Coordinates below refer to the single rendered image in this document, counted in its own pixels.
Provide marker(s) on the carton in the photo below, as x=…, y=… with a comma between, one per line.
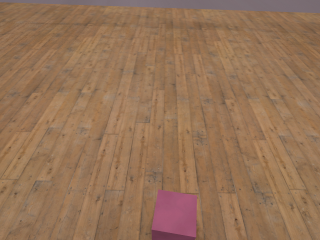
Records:
x=175, y=216

